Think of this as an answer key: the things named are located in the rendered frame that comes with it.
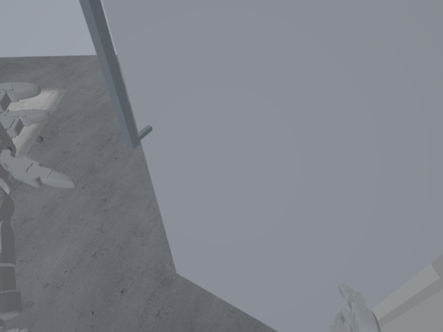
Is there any handle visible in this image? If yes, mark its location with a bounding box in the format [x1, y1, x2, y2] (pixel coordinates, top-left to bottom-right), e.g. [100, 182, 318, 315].
[79, 0, 152, 149]

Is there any left robot hand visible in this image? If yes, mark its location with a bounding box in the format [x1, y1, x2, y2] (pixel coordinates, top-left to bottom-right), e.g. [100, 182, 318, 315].
[0, 82, 75, 188]

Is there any fridge door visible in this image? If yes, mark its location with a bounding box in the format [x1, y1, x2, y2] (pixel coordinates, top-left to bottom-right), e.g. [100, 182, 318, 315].
[102, 0, 443, 332]

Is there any right robot hand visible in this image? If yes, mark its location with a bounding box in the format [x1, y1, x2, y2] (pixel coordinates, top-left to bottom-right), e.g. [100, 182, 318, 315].
[329, 284, 381, 332]

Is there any robot left forearm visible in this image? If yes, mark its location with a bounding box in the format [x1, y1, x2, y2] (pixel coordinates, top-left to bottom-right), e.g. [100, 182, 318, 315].
[0, 172, 22, 329]

